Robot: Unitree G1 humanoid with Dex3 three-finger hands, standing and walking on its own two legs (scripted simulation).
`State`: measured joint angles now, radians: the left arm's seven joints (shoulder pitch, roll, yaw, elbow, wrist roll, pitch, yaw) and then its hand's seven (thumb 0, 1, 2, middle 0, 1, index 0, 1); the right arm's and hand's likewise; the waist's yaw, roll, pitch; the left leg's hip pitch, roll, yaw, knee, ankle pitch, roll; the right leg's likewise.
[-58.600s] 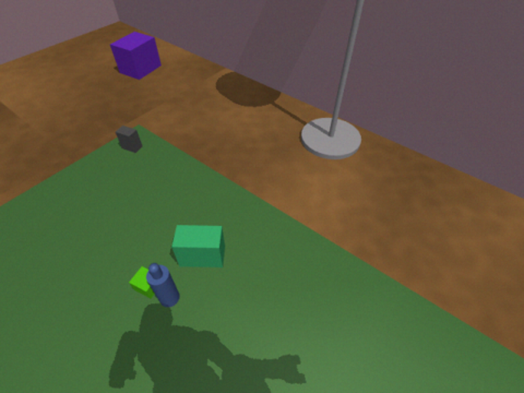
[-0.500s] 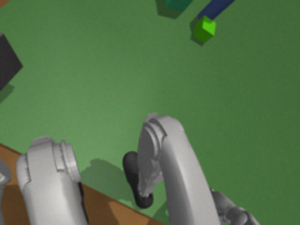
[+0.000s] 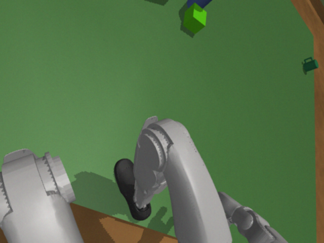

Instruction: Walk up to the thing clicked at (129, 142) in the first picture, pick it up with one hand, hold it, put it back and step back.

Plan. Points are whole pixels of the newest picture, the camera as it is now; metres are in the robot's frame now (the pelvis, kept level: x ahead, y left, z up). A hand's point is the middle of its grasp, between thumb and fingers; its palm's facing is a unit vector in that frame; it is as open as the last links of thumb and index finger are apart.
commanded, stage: lower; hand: left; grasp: from above
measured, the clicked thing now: out of the picture +0.52 +0.32 -0.21
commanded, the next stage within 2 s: loosen in 0.12 s
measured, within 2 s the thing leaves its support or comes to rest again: rests again in 0.56 s
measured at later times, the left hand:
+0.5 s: hand out of the picture +0.49 +0.34 -0.15, palm faces +0.55 -0.84 +0.04, open 7.8 cm
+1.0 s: hand out of the picture +0.49 +0.36 -0.13, palm faces +0.55 -0.84 +0.03, open 16.7 cm
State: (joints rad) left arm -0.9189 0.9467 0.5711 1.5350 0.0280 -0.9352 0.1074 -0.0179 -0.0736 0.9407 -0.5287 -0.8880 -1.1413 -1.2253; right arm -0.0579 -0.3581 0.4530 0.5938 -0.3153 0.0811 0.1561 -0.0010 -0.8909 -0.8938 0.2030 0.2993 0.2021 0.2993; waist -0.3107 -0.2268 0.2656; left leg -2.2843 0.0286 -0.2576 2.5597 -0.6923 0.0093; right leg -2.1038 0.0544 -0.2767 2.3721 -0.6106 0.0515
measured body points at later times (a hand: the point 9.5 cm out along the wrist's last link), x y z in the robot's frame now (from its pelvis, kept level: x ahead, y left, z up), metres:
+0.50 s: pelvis -0.01 +0.01 +0.00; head +0.23 +0.20 +0.32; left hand +0.45 +0.38 -0.15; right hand +0.12 -0.25 -0.02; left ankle +0.10 +0.11 -0.27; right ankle +0.14 -0.11 -0.26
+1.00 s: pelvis -0.01 +0.01 +0.00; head +0.23 +0.20 +0.32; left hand +0.46 +0.40 -0.13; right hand +0.12 -0.25 -0.02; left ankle +0.10 +0.11 -0.27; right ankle +0.14 -0.11 -0.26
